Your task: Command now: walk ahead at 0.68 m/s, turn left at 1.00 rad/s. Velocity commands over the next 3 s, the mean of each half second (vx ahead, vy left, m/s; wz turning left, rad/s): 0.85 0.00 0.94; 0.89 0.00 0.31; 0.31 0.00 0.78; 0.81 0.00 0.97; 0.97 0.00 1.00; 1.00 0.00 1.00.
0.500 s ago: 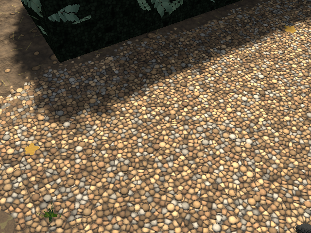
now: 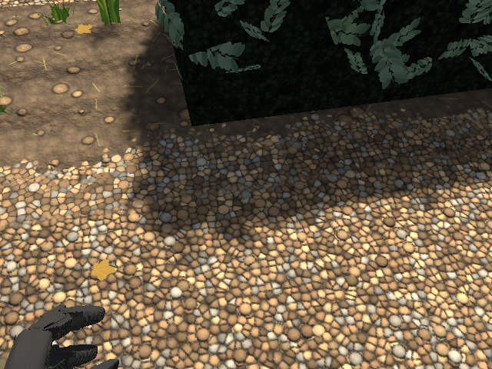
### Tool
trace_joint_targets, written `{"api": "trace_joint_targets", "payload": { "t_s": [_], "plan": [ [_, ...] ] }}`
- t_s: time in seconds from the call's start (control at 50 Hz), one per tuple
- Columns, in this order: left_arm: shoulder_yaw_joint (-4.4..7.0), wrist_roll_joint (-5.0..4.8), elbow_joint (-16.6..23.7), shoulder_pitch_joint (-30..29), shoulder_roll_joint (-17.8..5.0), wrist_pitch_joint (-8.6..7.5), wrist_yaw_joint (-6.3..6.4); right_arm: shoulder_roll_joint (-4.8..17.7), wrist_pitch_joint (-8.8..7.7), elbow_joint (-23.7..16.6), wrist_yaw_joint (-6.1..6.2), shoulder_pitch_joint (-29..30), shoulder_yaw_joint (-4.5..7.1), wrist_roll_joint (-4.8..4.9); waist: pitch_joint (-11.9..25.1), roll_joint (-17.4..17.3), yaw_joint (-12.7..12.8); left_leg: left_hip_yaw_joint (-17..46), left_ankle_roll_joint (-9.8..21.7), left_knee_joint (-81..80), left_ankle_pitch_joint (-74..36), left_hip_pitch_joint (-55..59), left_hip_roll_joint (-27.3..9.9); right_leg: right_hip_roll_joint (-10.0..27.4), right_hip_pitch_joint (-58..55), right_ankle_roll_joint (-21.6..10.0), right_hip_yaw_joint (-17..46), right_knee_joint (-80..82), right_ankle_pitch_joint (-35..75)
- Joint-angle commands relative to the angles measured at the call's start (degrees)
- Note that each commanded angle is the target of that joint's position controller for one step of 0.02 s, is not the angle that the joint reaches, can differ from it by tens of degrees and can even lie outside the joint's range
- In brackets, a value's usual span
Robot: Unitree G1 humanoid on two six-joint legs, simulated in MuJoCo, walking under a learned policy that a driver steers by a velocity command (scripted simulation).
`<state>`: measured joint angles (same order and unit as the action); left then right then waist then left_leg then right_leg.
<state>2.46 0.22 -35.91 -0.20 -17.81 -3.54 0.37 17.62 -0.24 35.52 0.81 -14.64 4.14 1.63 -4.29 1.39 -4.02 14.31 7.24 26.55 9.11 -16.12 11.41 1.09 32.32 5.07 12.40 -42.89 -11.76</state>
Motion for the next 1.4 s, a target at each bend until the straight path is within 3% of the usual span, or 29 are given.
{"api": "trace_joint_targets", "payload": {
  "t_s": [0.02, 0.12, 0.14, 0.16, 0.18, 0.2, 0.24, 0.4, 0.5, 0.58, 0.62, 0.64, 0.66, 0.68, 0.7, 0.72, 0.76, 0.8, 0.9, 0.98, 1.04, 1.06, 1.08, 1.1, 1.14, 1.18, 1.22, 1.34, 1.4],
  "plan": [
    [1.37, -0.89, 4.30, -3.71, -3.87, -1.87, -0.20, 9.20, -0.66, -3.65, 0.28, 1.12, 2.62, 0.23, 5.66, -7.49, -0.14, 17.11, 6.89, -8.63, 19.91, -0.62, -11.21, -3.28, -7.28, 0.47, -3.53, 7.38, 3.98],
    [3.69, -2.45, 2.43, 4.85, -5.88, -3.30, -0.24, 5.10, -0.79, -3.82, -0.62, 2.03, 1.05, 0.62, 4.62, -7.77, 5.08, 18.18, 3.10, 2.50, 27.68, -10.33, -9.93, -1.61, -27.90, -2.34, -4.51, 15.86, 2.89],
    [4.36, -1.86, 1.28, 12.50, -7.25, -3.51, 0.03, 1.50, -1.02, -3.76, -0.90, 1.30, -0.17, 0.38, 8.20, -3.46, 8.62, 12.76, 0.23, 15.58, 33.26, -18.20, -6.99, 4.83, -39.75, -5.20, 0.59, 16.19, -2.83],
    [4.87, 0.13, 1.18, 20.42, -10.89, -3.59, -0.13, -3.03, -1.79, -5.78, -1.18, -0.08, -1.74, 0.79, 13.42, 7.14, 9.74, 3.08, -2.21, 33.82, 31.56, -28.79, -1.93, 17.46, -50.48, -11.42, 19.59, 22.11, -21.17],
    [5.59, 0.47, 0.60, 19.13, -12.86, -3.50, -0.93, 1.39, -2.43, -8.31, -1.02, 1.30, -1.33, 2.41, 9.47, 14.41, 8.56, -0.88, -3.54, 41.42, 22.54, -40.13, -7.53, 23.46, -48.22, -14.73, 36.50, 29.24, -38.19],
    [5.07, -0.43, 1.30, 16.45, -9.91, -3.12, -0.76, 6.26, -2.02, -7.26, -0.67, 4.00, -0.12, 1.41, 3.99, 10.04, 9.01, -3.72, -4.79, 46.14, 17.21, -42.01, -11.34, 22.17, -43.51, -13.34, 31.83, 29.24, -36.16],
    [3.69, -0.73, 0.67, 16.77, -6.76, -2.09, -0.14, 6.45, -1.33, -5.89, -0.60, 4.01, 0.46, -0.58, 0.65, 3.24, 8.33, -6.50, -5.27, 50.15, 11.47, -39.74, -14.18, 16.48, -36.95, -9.99, 16.40, 28.74, -23.85],
    [1.99, 1.06, -4.72, 20.00, -3.72, -2.88, 0.01, 2.40, -1.33, -7.15, -1.86, 9.16, -0.39, 0.88, -3.56, 3.17, 7.57, -9.66, -6.49, 44.70, -6.87, -37.53, -17.80, 10.25, -28.91, -9.47, -11.14, 34.72, 3.02],
    [1.74, 0.06, -9.55, 27.90, -5.97, -2.24, -0.28, -0.91, -2.99, -9.03, -4.32, 18.25, -2.03, 0.68, -7.75, -0.32, 9.43, -14.78, -2.73, 24.69, -8.40, -35.47, -14.40, 13.49, -35.86, -10.25, -16.72, 38.04, 18.49],
    [1.97, -0.45, -11.68, 28.41, -11.86, -1.19, 0.81, 2.42, -3.42, -10.13, -5.12, 17.22, -0.48, 0.43, -0.87, 8.49, 2.56, -23.22, 1.55, 16.82, 1.24, -15.71, -6.60, 16.52, -40.70, -11.47, -22.14, 25.81, 75.84],
    [1.80, -0.67, -11.82, 24.69, -13.05, -0.46, 1.34, 9.37, -2.43, -4.50, -3.78, -5.28, 3.18, 0.73, 10.38, 10.08, -10.56, -20.62, 5.91, 7.42, -2.34, 13.84, -5.66, 16.05, -32.51, -10.94, -22.77, 1.46, 81.56],
    [0.57, 0.17, -10.10, 24.94, -9.20, -1.04, 1.83, 12.23, -1.64, -0.40, -2.77, -15.20, 4.11, 0.79, 15.73, 2.77, -11.62, -6.32, 6.46, 8.48, 2.38, 36.87, -13.71, 11.23, -13.65, -9.62, -20.70, -19.32, 37.16],
    [-2.20, -0.86, -7.46, 32.80, -0.32, -3.29, 0.69, 15.41, -2.74, -1.40, -2.58, -12.43, 4.00, 0.30, 27.34, -15.22, -2.08, 28.07, 16.36, 0.84, 21.62, 53.02, -29.40, 0.17, 6.93, -7.88, -13.73, -40.91, -14.60],
    [-0.38, -3.13, -6.58, 24.06, -7.56, -5.60, 0.44, 9.13, -3.47, 0.12, -2.46, -14.89, 2.77, -0.91, 27.73, -6.86, -6.97, 33.33, 13.85, -7.96, 27.31, 48.10, -28.87, 1.26, 10.98, -9.90, -4.25, -42.72, -12.57],
    [-0.32, -5.17, -3.33, 16.84, -6.58, -6.14, 0.53, 8.12, -4.17, 1.60, -2.51, -13.46, 2.16, -1.73, 16.09, -4.77, -5.63, 25.37, 12.13, -10.31, 19.98, 38.41, -27.85, 2.74, 14.09, -10.07, -5.22, -42.08, -10.60],
    [-0.90, -4.46, -2.65, 14.81, -4.70, -6.22, 0.64, 7.08, -4.96, 2.35, -2.73, -9.39, 1.64, -1.78, 8.37, 2.33, -1.94, 18.58, 11.04, -12.07, 13.67, 27.29, -26.01, 5.33, 13.32, -9.85, -5.61, -36.99, -7.59],
    [-0.65, -2.59, -4.61, 18.85, -3.27, -4.17, -0.35, 1.38, -5.64, 2.40, -2.95, -3.01, -0.23, -3.05, 3.50, -1.78, 4.56, 7.51, 9.70, -13.99, 9.13, 13.55, -21.04, 8.52, 7.80, -8.51, -5.74, -32.41, -2.93],
    [-0.82, -1.82, -5.15, 20.03, -1.99, -2.16, -1.17, -0.20, -5.90, 3.33, -2.82, -1.69, -0.64, -1.59, 0.65, -3.33, 7.02, 2.59, 9.26, -16.66, 4.77, 5.87, -19.75, 10.20, 7.41, -6.62, -7.25, -30.17, -2.42],
    [-2.47, 1.37, 0.35, 3.52, 0.67, -4.39, -2.37, 1.84, -6.48, 5.84, -0.63, -4.71, -0.50, -1.60, -6.86, 0.41, 2.96, -11.82, 5.29, -18.32, -19.00, -10.49, -11.91, 5.07, -2.77, -3.37, -16.00, 0.41, 23.06],
    [-1.14, 0.86, 3.73, -2.59, -1.92, -5.41, -2.94, 7.21, -5.31, 10.36, 0.14, -13.56, 1.25, 0.15, -3.07, -3.56, 0.88, -4.71, 2.59, -14.18, -19.08, 4.44, -15.94, -1.35, -9.38, -4.88, -12.86, 16.80, 33.11],
    [1.77, 0.98, 1.39, 11.69, -8.05, -4.48, -1.20, 9.13, -3.17, 9.04, 0.67, -8.82, 2.06, -0.72, 8.22, -9.11, 11.63, -3.21, -3.31, 8.04, -36.45, 10.79, -14.81, -2.85, -24.79, -7.04, -12.47, 16.19, 28.40],
    [2.24, 1.59, -0.19, 21.65, -10.66, -3.75, -0.41, 6.44, -2.64, 6.10, 0.80, -6.01, 1.43, -1.96, 17.37, -8.00, 15.53, -3.37, -6.42, 24.18, -27.28, 3.62, -12.02, 6.30, -40.39, -8.89, -7.24, 9.03, 45.89],
    [1.78, 4.56, -0.53, 22.66, -12.31, -3.57, -1.21, -4.68, -2.26, 7.04, 0.36, -21.27, -1.52, -1.13, 31.93, 15.99, 7.78, -5.28, -10.80, 57.47, 30.64, -14.19, -2.30, 29.75, -61.73, -23.01, 15.27, 4.39, 69.53],
    [1.23, 3.44, 2.02, 22.35, -8.67, -3.01, -1.83, 2.81, -1.81, 7.58, -0.27, -23.43, -1.18, -0.15, 45.50, 14.70, 10.03, 1.97, -11.54, 67.75, 31.24, -16.84, -4.50, 29.71, -66.81, -24.86, 24.75, 8.23, 58.05],
    [0.63, 1.16, 2.81, 13.01, -4.15, -0.40, -0.41, 8.55, 0.02, 2.52, 0.37, -8.53, 0.86, 0.73, 29.81, 6.25, 9.52, -6.09, -12.45, 61.60, 22.62, -23.55, -12.03, 23.00, -50.68, -20.88, 8.16, 14.34, 41.11],
    [0.15, 1.38, 0.99, 9.03, -2.34, 0.50, 0.76, 5.59, 2.04, 2.19, 0.63, -8.57, 0.92, 1.18, 16.03, 5.29, 4.66, -8.60, -12.82, 54.48, 21.55, -20.21, -15.50, 18.78, -31.55, -18.96, -1.78, 18.94, 35.24],
    [0.91, 1.72, 0.59, 2.95, -3.26, 0.45, 0.50, 0.99, 3.72, 1.74, 1.23, -9.60, 0.08, 1.21, 9.25, 7.06, 1.30, -11.30, -12.89, 43.49, 22.56, -13.46, -17.38, 18.29, -16.54, -18.34, -8.72, 25.75, 28.80],
    [3.09, -0.82, -0.81, -3.03, -6.92, 0.85, 0.58, 4.44, 4.53, 0.81, -0.66, -5.49, 1.70, -0.33, 11.97, 5.78, 0.42, -15.01, -7.94, 21.39, -0.38, -0.71, -17.41, 18.91, -15.11, -15.55, -18.85, 26.74, 14.20],
    [4.27, -2.47, -2.65, -3.06, -9.27, 1.99, 0.40, 7.70, 4.85, 0.31, -1.30, -4.41, 3.51, -0.25, 10.50, 5.69, -1.68, -18.87, -3.96, 19.13, 4.68, 4.06, -16.22, 20.15, -12.97, -12.38, -18.30, 28.17, -17.49]
  ]
}}
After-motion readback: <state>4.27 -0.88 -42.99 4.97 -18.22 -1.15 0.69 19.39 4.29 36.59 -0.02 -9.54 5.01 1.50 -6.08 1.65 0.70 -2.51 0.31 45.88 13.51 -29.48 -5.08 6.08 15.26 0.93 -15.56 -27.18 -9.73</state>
